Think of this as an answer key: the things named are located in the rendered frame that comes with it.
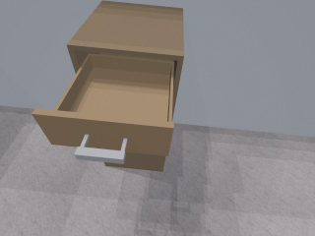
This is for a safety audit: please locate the cabinet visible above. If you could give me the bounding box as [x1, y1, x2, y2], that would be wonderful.
[66, 0, 184, 172]

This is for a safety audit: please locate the drawer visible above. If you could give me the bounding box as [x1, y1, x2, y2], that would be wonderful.
[31, 53, 174, 156]

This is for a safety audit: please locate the handle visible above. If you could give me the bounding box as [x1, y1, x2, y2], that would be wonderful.
[74, 134, 128, 164]

